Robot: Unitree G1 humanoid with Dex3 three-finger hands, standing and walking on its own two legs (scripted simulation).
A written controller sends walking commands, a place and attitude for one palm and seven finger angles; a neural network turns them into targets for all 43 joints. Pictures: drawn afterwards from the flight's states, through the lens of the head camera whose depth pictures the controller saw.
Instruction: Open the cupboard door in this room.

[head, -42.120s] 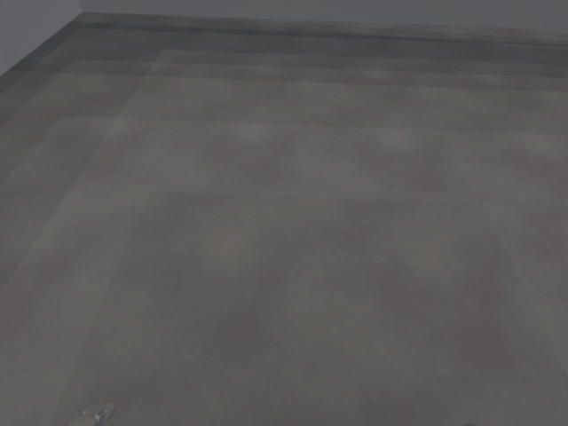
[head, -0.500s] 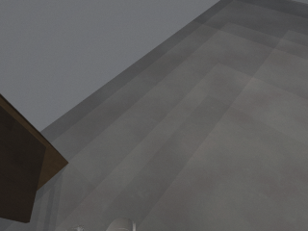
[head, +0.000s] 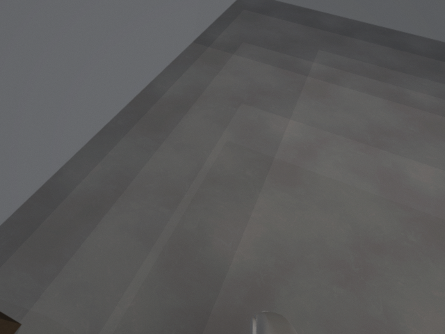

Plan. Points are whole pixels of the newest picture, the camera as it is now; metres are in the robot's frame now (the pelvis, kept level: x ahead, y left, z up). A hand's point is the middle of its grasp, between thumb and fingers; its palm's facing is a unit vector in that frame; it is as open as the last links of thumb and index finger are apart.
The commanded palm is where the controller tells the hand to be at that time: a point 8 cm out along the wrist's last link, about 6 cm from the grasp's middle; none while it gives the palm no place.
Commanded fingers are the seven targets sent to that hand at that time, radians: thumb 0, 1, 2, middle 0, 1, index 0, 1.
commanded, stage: walk to a spot facing it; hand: left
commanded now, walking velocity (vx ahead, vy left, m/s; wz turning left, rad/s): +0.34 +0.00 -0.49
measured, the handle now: out of the picture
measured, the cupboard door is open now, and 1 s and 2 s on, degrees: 49 49 49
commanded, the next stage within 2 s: turn to face it in 0.78 s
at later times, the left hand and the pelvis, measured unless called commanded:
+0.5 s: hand (194, 244) +0.33 +0.09 -0.16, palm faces -0.15 -0.95 -0.27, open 7.1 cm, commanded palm none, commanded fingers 0.00 0.90 0.90 -0.20 -0.30 -0.20 -0.30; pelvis +0.24 -0.10 +0.00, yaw -12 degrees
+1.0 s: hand (239, 188) +0.51 -0.02 -0.18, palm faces -0.13 -0.98 -0.16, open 7.4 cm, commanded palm none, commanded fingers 0.00 0.90 0.90 -0.20 -0.30 -0.20 -0.30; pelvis +0.50 -0.18 -0.01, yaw -12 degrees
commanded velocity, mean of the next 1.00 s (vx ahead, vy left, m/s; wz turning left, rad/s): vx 0.29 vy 0.00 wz -0.02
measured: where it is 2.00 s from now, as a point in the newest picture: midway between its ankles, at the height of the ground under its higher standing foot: (280, 226)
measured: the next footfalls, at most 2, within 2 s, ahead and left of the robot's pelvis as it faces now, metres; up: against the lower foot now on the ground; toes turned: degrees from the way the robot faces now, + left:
right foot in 0.26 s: +0.24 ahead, -0.10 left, +0.00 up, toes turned -15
left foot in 0.84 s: +0.52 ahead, -0.10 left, +0.00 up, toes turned -8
